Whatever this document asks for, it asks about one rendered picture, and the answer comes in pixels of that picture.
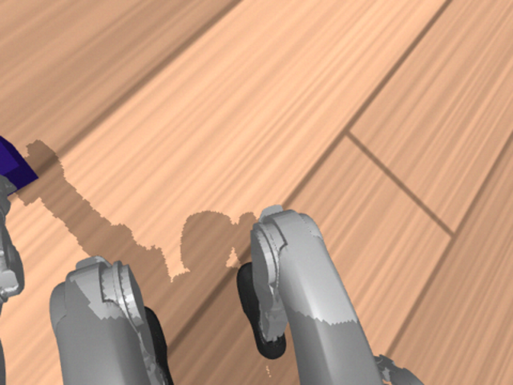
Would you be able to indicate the left robot hand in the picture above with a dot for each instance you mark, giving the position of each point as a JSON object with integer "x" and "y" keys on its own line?
{"x": 10, "y": 188}

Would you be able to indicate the right robot hand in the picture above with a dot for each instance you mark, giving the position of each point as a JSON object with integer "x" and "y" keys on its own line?
{"x": 396, "y": 375}

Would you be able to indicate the right robot foot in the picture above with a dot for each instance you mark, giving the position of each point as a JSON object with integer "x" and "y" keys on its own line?
{"x": 250, "y": 305}

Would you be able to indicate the left robot foot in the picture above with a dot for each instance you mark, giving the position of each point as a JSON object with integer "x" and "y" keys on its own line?
{"x": 159, "y": 344}

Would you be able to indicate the left robot arm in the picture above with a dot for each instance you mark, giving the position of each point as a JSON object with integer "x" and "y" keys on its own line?
{"x": 12, "y": 280}

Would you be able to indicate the cube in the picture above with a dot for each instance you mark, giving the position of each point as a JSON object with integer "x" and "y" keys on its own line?
{"x": 13, "y": 166}

